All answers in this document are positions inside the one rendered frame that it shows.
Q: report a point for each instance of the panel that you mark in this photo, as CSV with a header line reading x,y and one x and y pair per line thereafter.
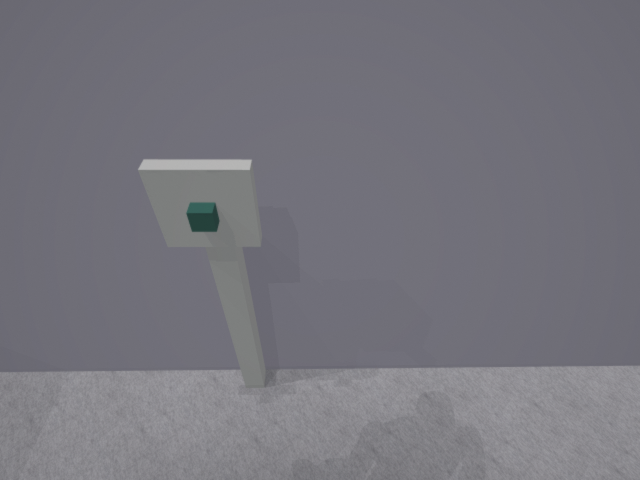
x,y
171,185

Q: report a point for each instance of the button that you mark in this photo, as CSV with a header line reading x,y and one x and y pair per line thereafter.
x,y
203,217

